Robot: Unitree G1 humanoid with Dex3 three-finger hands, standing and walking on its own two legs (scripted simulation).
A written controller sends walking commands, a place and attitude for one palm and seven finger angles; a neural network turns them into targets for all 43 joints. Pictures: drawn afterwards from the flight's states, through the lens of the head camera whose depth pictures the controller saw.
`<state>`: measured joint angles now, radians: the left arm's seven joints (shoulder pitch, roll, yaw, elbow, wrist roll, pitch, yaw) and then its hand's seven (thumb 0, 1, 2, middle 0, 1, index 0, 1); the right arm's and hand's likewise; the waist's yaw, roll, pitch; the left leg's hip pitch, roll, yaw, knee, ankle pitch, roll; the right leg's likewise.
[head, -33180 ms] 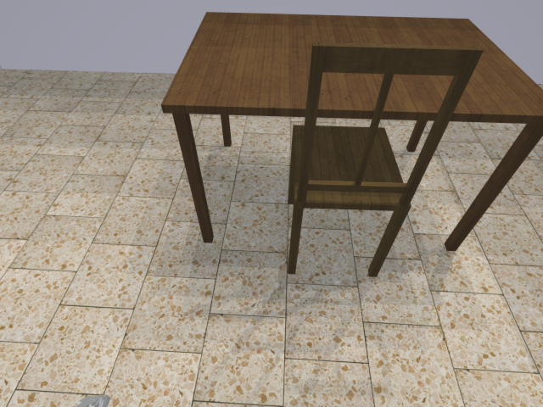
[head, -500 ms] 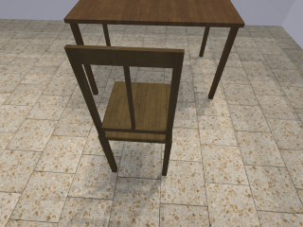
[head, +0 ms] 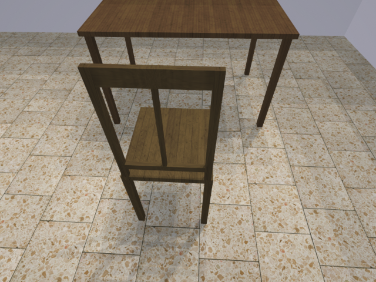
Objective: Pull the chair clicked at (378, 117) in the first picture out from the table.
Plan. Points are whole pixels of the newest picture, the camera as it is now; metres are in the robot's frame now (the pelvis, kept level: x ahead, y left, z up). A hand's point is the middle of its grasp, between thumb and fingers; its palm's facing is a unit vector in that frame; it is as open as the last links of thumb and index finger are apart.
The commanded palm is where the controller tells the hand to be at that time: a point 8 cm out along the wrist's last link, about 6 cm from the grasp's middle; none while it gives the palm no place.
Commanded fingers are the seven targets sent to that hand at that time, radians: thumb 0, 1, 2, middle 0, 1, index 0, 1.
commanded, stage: let the arm hang, fingers relaxed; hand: left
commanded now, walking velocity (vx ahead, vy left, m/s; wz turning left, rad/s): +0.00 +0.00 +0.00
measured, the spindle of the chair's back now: (160, 132) +0.56 +0.12 -0.06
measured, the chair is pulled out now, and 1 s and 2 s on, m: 0.62 0.62 0.62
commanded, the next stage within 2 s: look to check the result in 0.04 s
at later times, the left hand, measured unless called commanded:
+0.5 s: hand out of the picture +0.02 +0.17 -0.17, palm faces +0.01 -0.98 -0.21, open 7.3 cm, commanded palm none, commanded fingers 0.00 0.90 0.90 -0.20 -0.30 -0.20 -0.30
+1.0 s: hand out of the picture +0.02 +0.16 -0.17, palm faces +0.01 -0.98 -0.20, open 7.3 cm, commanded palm none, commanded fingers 0.00 0.90 0.90 -0.20 -0.30 -0.20 -0.30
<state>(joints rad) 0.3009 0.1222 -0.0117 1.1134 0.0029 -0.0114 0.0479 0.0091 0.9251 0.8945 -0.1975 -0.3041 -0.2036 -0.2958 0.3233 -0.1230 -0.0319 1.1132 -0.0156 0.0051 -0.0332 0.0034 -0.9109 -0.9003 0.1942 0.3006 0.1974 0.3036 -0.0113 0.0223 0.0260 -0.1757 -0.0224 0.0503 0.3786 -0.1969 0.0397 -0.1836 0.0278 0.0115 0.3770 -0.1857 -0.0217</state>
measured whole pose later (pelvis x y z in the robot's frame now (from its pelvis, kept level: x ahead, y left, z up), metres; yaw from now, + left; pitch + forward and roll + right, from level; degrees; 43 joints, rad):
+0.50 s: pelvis +0.02 +0.00 +0.00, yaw +0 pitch -1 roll +0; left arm 0.29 0.13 -0.01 1.12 0.00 -0.01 0.05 0.01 0.92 0.89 -0.20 -0.30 -0.20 -0.30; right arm 0.30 -0.12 -0.03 1.13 -0.01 0.00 -0.04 0.00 -0.91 -0.90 0.19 0.30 0.20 0.30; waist -0.01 0.02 0.04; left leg -0.13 -0.02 0.06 0.36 -0.22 0.04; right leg -0.15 0.03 0.02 0.37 -0.21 -0.02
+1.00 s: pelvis +0.03 +0.00 +0.00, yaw -1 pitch -1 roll +0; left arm 0.29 0.13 -0.01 1.12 0.00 -0.01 0.05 0.01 0.92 0.89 -0.20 -0.30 -0.20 -0.30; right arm 0.30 -0.13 -0.03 1.15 -0.01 0.00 -0.04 0.00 -0.91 -0.90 0.19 0.30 0.20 0.30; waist -0.01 0.02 0.04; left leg -0.11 -0.02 0.06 0.35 -0.23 0.03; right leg -0.13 0.03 0.02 0.36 -0.22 -0.03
